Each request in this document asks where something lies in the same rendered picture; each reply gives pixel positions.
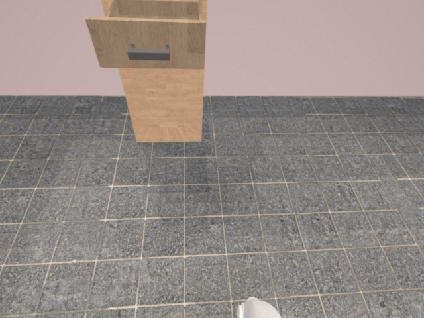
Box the right robot thigh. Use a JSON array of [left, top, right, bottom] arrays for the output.
[[237, 299, 282, 318]]

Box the cabinet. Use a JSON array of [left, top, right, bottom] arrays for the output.
[[101, 0, 207, 142]]

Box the drawer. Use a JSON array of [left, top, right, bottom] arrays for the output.
[[85, 0, 206, 69]]

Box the handle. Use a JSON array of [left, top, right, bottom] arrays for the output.
[[127, 44, 170, 60]]

